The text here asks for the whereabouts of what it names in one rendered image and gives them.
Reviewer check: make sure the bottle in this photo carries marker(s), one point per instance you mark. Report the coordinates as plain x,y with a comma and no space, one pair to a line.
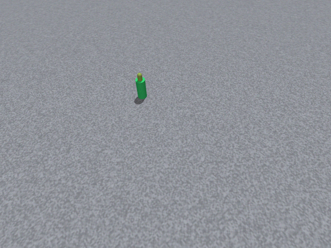
141,87

